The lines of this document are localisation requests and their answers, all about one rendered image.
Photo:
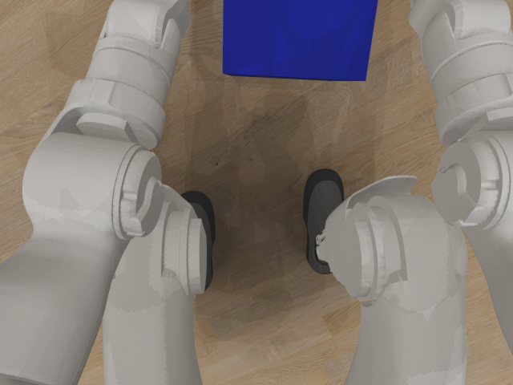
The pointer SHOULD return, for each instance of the right robot upper arm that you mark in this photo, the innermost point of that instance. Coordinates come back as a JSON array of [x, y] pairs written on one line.
[[473, 190]]

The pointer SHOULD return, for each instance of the left robot foot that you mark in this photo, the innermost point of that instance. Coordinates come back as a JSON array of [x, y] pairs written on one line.
[[204, 210]]

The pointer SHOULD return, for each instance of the carton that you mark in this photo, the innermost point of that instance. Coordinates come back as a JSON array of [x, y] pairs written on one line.
[[326, 40]]

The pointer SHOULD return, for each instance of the right robot forearm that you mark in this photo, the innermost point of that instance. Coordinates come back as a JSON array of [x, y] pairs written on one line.
[[467, 49]]

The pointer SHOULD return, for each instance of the left robot upper arm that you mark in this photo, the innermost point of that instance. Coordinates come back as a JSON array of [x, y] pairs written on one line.
[[86, 197]]

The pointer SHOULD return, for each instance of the robot right shin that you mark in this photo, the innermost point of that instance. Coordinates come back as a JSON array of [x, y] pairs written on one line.
[[391, 185]]

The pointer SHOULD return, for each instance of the left robot forearm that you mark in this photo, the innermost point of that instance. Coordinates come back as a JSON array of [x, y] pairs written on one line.
[[132, 67]]

